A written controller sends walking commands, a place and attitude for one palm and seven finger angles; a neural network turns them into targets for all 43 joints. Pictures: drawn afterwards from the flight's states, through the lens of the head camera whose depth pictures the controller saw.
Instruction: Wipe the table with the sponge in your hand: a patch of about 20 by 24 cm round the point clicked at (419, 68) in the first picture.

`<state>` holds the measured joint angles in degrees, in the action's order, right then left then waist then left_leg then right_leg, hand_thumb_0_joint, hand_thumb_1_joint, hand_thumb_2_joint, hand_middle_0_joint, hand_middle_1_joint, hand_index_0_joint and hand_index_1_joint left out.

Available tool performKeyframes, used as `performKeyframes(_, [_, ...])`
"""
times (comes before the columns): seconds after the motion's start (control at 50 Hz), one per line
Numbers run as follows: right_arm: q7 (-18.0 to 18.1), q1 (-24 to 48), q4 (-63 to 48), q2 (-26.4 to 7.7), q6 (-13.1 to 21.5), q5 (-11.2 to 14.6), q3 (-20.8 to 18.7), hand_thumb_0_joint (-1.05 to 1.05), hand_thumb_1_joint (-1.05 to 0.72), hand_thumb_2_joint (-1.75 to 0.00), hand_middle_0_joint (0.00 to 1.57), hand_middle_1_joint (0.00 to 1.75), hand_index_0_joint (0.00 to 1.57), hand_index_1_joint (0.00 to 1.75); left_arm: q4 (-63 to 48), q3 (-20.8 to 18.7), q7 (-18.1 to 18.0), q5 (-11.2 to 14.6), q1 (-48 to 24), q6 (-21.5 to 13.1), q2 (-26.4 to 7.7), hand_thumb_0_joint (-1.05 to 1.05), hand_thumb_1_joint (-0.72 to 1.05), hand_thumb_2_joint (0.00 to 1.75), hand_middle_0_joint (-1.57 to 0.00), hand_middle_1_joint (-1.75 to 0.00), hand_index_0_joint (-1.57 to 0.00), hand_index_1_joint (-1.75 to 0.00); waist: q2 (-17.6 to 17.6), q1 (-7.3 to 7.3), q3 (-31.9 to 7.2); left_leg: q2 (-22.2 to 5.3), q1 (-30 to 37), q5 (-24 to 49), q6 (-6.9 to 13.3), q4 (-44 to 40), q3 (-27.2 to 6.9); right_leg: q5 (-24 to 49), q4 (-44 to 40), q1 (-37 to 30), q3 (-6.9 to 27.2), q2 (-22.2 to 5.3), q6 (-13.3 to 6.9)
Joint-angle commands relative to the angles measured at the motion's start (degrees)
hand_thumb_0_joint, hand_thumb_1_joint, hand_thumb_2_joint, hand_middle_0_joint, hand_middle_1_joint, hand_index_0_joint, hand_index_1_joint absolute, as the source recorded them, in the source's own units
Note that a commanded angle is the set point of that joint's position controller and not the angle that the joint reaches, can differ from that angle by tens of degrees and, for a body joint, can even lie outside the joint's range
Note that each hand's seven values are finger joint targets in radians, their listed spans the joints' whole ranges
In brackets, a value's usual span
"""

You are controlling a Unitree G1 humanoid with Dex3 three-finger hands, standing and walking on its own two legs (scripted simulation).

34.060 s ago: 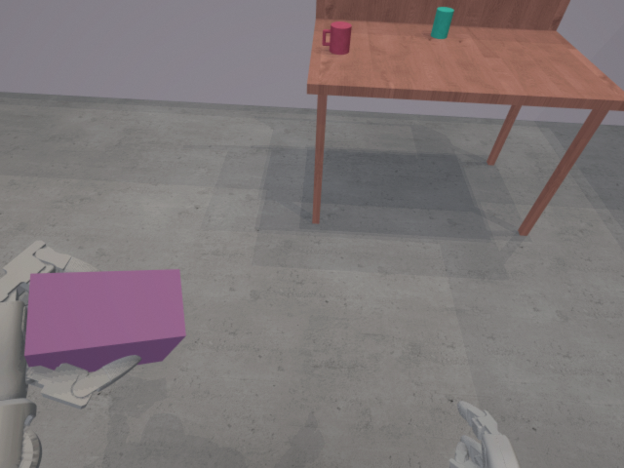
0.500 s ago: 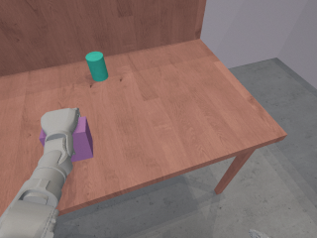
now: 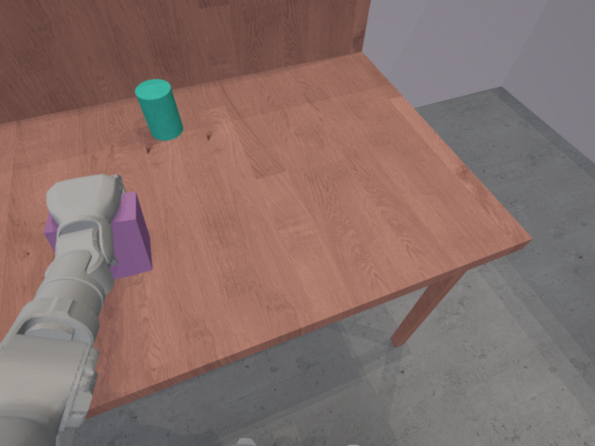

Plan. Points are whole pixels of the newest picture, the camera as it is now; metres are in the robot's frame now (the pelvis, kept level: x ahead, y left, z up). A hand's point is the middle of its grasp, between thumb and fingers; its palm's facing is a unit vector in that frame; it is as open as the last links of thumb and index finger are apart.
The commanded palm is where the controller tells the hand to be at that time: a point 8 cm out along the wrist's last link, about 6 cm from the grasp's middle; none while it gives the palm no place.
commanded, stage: wipe forward along the middle lane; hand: left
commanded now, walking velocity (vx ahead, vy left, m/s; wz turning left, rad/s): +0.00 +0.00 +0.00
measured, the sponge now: (108, 247) +0.41 +0.31 -0.02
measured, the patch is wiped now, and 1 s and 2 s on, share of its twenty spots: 1.00 1.00 1.00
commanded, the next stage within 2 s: slide back across to the first lane in 0.28 s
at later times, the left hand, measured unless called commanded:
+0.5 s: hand (91, 202) +0.46 +0.33 +0.02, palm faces -0.13 +0.00 -0.99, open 10.4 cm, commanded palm +0.44 +0.33 +0.06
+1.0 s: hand (53, 208) +0.44 +0.38 +0.03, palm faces -0.12 -0.02 -0.99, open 10.4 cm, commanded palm +0.41 +0.38 +0.07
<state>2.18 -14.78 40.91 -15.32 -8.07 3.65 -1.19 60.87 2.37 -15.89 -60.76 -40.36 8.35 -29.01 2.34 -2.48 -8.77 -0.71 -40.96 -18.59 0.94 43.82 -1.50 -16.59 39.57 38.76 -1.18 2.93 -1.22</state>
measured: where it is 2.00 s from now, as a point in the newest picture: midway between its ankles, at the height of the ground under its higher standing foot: outside the picture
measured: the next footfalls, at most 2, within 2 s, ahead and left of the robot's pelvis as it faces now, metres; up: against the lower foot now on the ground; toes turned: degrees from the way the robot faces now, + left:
none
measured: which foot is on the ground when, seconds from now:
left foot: down 0.00-1.00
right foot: down 0.00-1.00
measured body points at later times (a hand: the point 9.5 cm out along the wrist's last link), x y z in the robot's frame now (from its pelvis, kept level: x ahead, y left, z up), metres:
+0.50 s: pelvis +0.00 +0.02 -0.01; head +0.09 +0.03 +0.43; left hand +0.46 +0.33 +0.08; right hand +0.03 -0.26 -0.13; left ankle +0.02 +0.11 -0.71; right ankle +0.02 -0.11 -0.71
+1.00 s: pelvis +0.03 +0.03 +0.00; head +0.10 +0.05 +0.45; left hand +0.44 +0.38 +0.08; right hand +0.10 -0.24 -0.11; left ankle +0.02 +0.11 -0.71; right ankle +0.02 -0.11 -0.71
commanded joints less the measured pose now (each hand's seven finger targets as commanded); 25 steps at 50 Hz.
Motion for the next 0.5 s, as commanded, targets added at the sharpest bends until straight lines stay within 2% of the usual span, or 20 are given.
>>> performKeyframes(0.0, [0.6, -2.51, -5.13, -8.99, 1.59, -0.01, -2.65, 0.0, -0.9, -0.9, 0.2, 0.3, 0.2, 0.3, -0.79, -1.33, -1.8, -1.84, -15.77, 1.68, -11.69, 0.0, 0.1, 1.3, -1.2, -1.6, -1.2, -1.6, -4.81, -2.42, -11.92, 1.21, 6.53, 4.07, 2.29, -4.29, 0.71, 5.47, -6.55, -5.91, 1.43, -0.1, -1.51])
performKeyframes(0.02, [0.64, -2.49, -4.89, -9.06, 1.66, -0.07, -2.59, 0.0, -0.9, -0.9, 0.2, 0.3, 0.2, 0.3, -0.83, -2.38, -1.8, -1.81, -17.45, 1.44, -12.89, 0.0, 0.1, 1.3, -1.2, -1.6, -1.2, -1.6, -4.5, -2.4, -12.66, 0.93, 6.71, 5.04, 2.25, -4.38, 0.25, 5.97, -6.0, -5.72, 1.19, -0.09, -1.74])
performKeyframes(0.04, [0.6, -3.02, -4.92, -9.09, 1.6, -0.07, -2.63, 0.0, -0.9, -0.9, 0.2, 0.3, 0.2, 0.3, 0.21, -1.91, -1.87, -2.0, -16.62, 1.62, -12.62, 0.0, 0.1, 1.3, -1.2, -1.6, -1.2, -1.6, -4.39, -2.31, -12.34, 1.13, 6.47, 4.77, 2.25, -4.12, 0.29, 5.39, -5.81, -5.29, 0.96, 0.03, -1.62])
performKeyframes(0.06, [0.57, -3.06, -4.81, -9.1, 1.7, -0.13, -2.65, 0.0, -0.9, -0.9, 0.2, 0.3, 0.2, 0.3, 0.0, -0.64, -1.81, -2.01, -18.13, 1.58, -11.52, 0.0, 0.1, 1.3, -1.2, -1.6, -1.2, -1.6, -3.81, -3.21, -12.07, 0.94, 6.95, 4.73, 2.33, -3.87, 0.48, 5.51, -5.98, -4.22, 1.02, 0.04, -1.59])
performKeyframes(0.08, [0.45, -3.44, -4.72, -9.16, 1.6, -0.16, -2.62, 0.0, -0.9, -0.9, 0.2, 0.3, 0.2, 0.3, 0.94, -1.73, -1.74, -2.59, -17.61, 1.74, -12.93, 0.0, 0.1, 1.3, -1.2, -1.6, -1.2, -1.6, -3.72, -2.57, -12.55, 1.0, 6.71, 4.7, 2.18, -3.79, 0.16, 5.03, -5.66, -4.17, 0.88, 0.11, -1.75])
performKeyframes(0.12, [0.43, -3.24, -4.99, -8.92, 1.64, -0.2, -2.57, 0.0, -0.9, -0.9, 0.2, 0.3, 0.2, 0.3, 0.23, -1.01, -1.44, -2.31, -19.22, 1.61, -11.81, 0.0, 0.1, 1.3, -1.2, -1.6, -1.2, -1.6, -2.85, -2.76, -13.47, 0.84, 7.14, 5.2, 2.14, -3.83, 0.0, 5.22, -5.42, -3.87, 0.78, 0.13, -1.88])
performKeyframes(0.14, [0.42, -3.89, -4.77, -9.12, 1.56, -0.22, -2.56, 0.0, -0.9, -0.9, 0.2, 0.3, 0.2, 0.3, 1.03, -0.91, -1.49, -2.71, -19.7, 1.7, -12.37, 0.0, 0.1, 1.3, -1.2, -1.6, -1.2, -1.6, -2.21, -3.06, -13.15, 0.83, 7.41, 5.14, 2.1, -3.6, -0.17, 4.56, -5.12, -2.78, 0.59, 0.3, -1.9])
performKeyframes(0.16, [0.37, -4.12, -4.85, -9.01, 1.65, -0.27, -2.56, 0.0, -0.9, -0.9, 0.2, 0.3, 0.2, 0.3, 1.03, 0.29, -1.35, -2.55, -20.72, 1.79, -11.15, 0.0, 0.1, 1.3, -1.2, -1.6, -1.2, -1.6, -2.03, -3.6, -13.16, 0.81, 7.52, 4.51, 2.16, -3.52, 0.0, 3.83, -5.39, -2.27, 0.52, 0.39, -1.75])
performKeyframes(0.18, [0.36, -4.4, -4.6, -9.28, 1.65, -0.32, -2.55, 0.0, -0.9, -0.9, 0.2, 0.3, 0.2, 0.3, 2.03, -1.37, -1.45, -2.75, -21.26, 1.89, -13.36, 0.0, 0.1, 1.3, -1.2, -1.6, -1.2, -1.6, -3.03, -3.45, -12.83, 0.66, 6.83, 3.92, 2.17, -3.42, -0.13, 3.31, -5.36, -2.03, 0.5, 0.37, -1.76])
performKeyframes(0.22, [0.54, -4.38, -4.55, -9.52, 1.79, -0.39, -2.32, 0.0, -0.9, -0.9, 0.2, 0.3, 0.2, 0.3, 1.92, -2.87, -1.27, -2.39, -23.39, 1.74, -15.73, 0.0, 0.1, 1.3, -1.2, -1.6, -1.2, -1.6, -2.93, -3.52, -14.0, 0.63, 6.14, 4.46, 2.22, -3.31, -0.23, 4.17, -4.98, -2.82, 0.63, 0.32, -1.79])
performKeyframes(0.24, [0.59, -5.06, -4.49, -9.59, 1.8, -0.34, -2.28, 0.0, -0.9, -0.9, 0.2, 0.3, 0.2, 0.3, 2.87, -1.81, -1.14, -2.48, -23.93, 1.84, -15.33, 0.0, 0.1, 1.3, -1.2, -1.6, -1.2, -1.6, -3.4, -4.23, -13.71, 0.81, 5.6, 3.33, 2.29, -3.07, -0.21, 2.97, -5.06, -2.18, 0.57, 0.43, -1.5])
performKeyframes(0.28, [0.57, -5.5, -4.29, -9.88, 1.96, -0.46, -2.11, 0.0, -0.9, -0.9, 0.2, 0.3, 0.2, 0.3, 3.83, -2.28, -0.88, -3.1, -25.39, 1.91, -17.16, 0.0, 0.1, 1.3, -1.2, -1.6, -1.2, -1.6, -2.97, -4.58, -13.33, 0.76, 4.87, 2.15, 2.33, -2.87, -0.04, 2.08, -5.13, -1.53, 0.72, 0.41, -1.48])
performKeyframes(0.3, [0.54, -5.81, -4.33, -9.94, 1.94, -0.45, -2.05, 0.0, -0.9, -0.9, 0.2, 0.3, 0.2, 0.3, 4.91, -2.93, -0.73, -3.4, -24.37, 2.04, -18.14, 0.0, 0.1, 1.3, -1.2, -1.6, -1.2, -1.6, -3.07, -4.14, -13.76, 0.87, 4.42, 2.56, 2.35, -2.63, 0.02, 2.53, -4.86, -2.04, 0.78, 0.46, -1.56])
performKeyframes(0.32, [0.44, -5.74, -4.38, -9.95, 1.99, -0.58, -2.06, 0.0, -0.9, -0.9, 0.2, 0.3, 0.2, 0.3, 3.89, -3.32, -0.38, -3.38, -25.31, 1.6, -18.5, 0.0, 0.1, 1.3, -1.2, -1.6, -1.2, -1.6, -1.07, -3.81, -14.95, 0.75, 5.28, 4.37, 2.22, -2.45, -0.28, 4.07, -4.23, -1.88, 0.73, 0.43, -1.88])
performKeyframes(0.36, [0.17, -6.89, -4.47, -9.73, 1.95, -0.66, -2.29, 0.0, -0.9, -0.9, 0.2, 0.3, 0.2, 0.3, 4.65, -2.11, 0.24, -3.55, -23.66, 1.6, -17.06, 0.0, 0.1, 1.3, -1.2, -1.6, -1.2, -1.6, -0.77, -3.85, -15.83, 0.7, 6.03, 5.34, 2.21, -1.94, 0.06, 4.95, -4.07, -1.95, 0.46, 0.69, -1.77])
performKeyframes(0.38, [0.07, -7.06, -4.74, -9.89, 1.72, -0.64, -2.25, 0.0, -0.9, -0.9, 0.2, 0.3, 0.2, 0.3, 4.2, -3.7, 0.59, -3.49, -21.99, 1.5, -18.84, 0.0, 0.1, 1.3, -1.2, -1.6, -1.2, -1.6, -0.8, -2.83, -16.82, 0.84, 6.29, 5.97, 2.16, -1.91, 0.01, 5.48, -4.07, -3.04, 0.62, 0.75, -1.88])
performKeyframes(0.44, [0.09, -7.42, -5.05, -10.16, 1.23, -0.71, -2.39, 0.0, -0.9, -0.9, 0.2, 0.3, 0.2, 0.3, 1.26, -6.6, 1.32, -3.01, -21.17, 0.36, -22.56, 0.0, 0.1, 1.3, -1.2, -1.6, -1.2, -1.6, -0.9, -1.81, -20.19, 0.81, 7.46, 9.04, 2.28, -1.85, 0.04, 9.02, -3.36, -6.17, 0.71, 0.8, -1.85])
performKeyframes(0.46, [-0.04, -7.27, -5.37, -10.15, 1.04, -0.69, -2.3, 0.0, -0.9, -0.9, 0.2, 0.3, 0.2, 0.3, 0.67, -6.69, 1.46, -3.04, -20.19, 0.19, -22.99, 0.0, 0.1, 1.3, -1.2, -1.6, -1.2, -1.6, 0.12, -1.4, -19.4, 0.97, 7.39, 9.2, 2.21, -2.18, 0.11, 9.06, -3.58, -6.51, 0.67, 0.82, -1.91])
performKeyframes(0.48, [-0.15, -7.0, -5.53, -10.18, 0.9, -0.56, -2.33, 0.0, -0.9, -0.9, 0.2, 0.3, 0.2, 0.3, 0.52, -6.88, 1.49, -3.07, -19.27, 0.08, -23.15, 0.0, 0.1, 1.3, -1.2, -1.6, -1.2, -1.6, -0.51, -1.28, -18.26, 0.98, 7.27, 8.33, 2.22, -2.66, 0.13, 8.06, -4.1, -6.5, 0.56, 0.81, -1.84])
